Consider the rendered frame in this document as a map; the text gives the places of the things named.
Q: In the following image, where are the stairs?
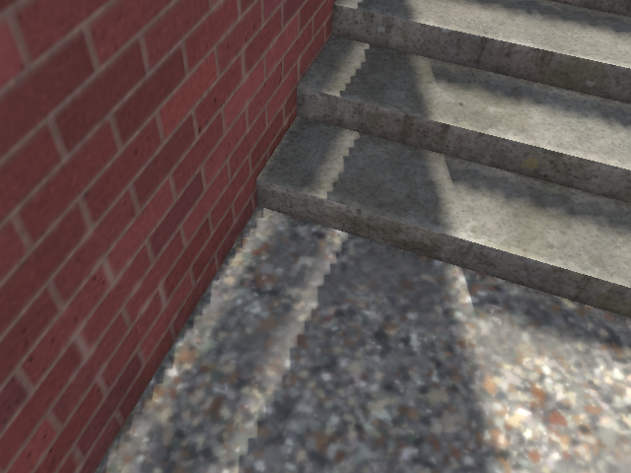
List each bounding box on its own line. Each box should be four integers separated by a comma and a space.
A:
256, 0, 631, 318

